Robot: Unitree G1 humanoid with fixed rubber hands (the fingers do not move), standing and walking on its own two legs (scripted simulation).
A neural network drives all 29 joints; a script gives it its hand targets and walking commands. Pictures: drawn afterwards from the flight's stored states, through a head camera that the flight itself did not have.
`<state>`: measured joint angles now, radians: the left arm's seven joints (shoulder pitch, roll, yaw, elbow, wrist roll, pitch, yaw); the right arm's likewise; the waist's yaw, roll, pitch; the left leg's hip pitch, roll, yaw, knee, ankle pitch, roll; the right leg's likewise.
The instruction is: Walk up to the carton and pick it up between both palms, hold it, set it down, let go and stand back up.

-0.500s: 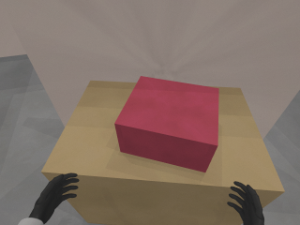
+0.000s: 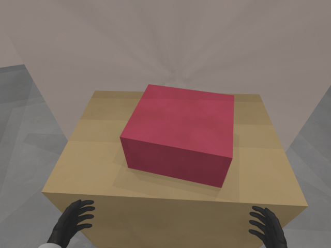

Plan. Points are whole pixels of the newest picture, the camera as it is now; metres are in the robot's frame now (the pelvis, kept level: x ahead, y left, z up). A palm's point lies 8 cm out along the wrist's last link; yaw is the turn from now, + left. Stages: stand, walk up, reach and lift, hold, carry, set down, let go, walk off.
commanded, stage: set down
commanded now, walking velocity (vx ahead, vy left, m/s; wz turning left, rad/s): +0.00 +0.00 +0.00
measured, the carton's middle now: (181, 131) +0.52 +0.00 -0.04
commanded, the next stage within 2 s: let go in 0.88 s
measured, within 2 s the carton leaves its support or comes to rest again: neither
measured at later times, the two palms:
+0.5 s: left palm (71, 245) +0.16 +0.26 -0.04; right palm out of the picture +0.17 -0.21 -0.05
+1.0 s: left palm (85, 247) +0.16 +0.23 -0.06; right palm out of the picture +0.16 -0.23 -0.07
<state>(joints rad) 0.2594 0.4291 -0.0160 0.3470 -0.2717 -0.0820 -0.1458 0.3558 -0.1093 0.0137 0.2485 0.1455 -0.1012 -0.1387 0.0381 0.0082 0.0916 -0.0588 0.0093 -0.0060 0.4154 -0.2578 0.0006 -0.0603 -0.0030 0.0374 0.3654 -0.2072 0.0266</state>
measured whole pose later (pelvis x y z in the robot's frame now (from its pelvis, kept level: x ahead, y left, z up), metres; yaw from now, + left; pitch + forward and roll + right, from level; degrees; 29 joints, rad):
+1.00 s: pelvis +0.01 -0.01 +0.00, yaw +0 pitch -4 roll +0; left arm 0.22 0.26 -0.01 0.47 -0.07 0.07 -0.02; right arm 0.23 -0.17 0.00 0.63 0.01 -0.20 -0.02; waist 0.03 0.00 0.08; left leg -0.06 0.02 0.01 0.37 -0.24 -0.02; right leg -0.08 0.01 0.03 0.35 -0.20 0.01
